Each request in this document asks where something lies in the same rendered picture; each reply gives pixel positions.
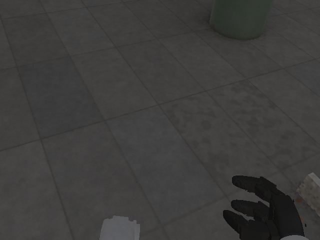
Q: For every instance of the right robot hand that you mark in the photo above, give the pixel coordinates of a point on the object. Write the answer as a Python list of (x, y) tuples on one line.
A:
[(279, 220)]

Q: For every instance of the left robot thigh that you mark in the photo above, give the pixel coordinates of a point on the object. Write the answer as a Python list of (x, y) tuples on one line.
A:
[(120, 228)]

